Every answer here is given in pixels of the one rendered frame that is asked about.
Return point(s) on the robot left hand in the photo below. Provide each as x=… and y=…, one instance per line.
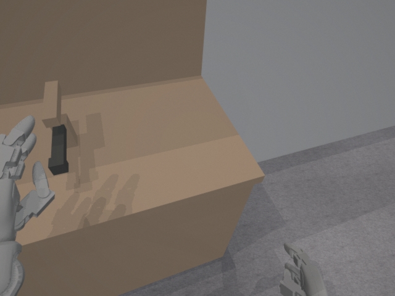
x=14, y=149

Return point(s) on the counter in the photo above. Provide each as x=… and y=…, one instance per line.
x=158, y=175

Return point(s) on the robot right hand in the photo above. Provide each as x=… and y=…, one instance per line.
x=307, y=281

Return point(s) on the robot left forearm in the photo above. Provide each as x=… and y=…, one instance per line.
x=12, y=271

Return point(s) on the tap lever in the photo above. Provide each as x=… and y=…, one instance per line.
x=58, y=163

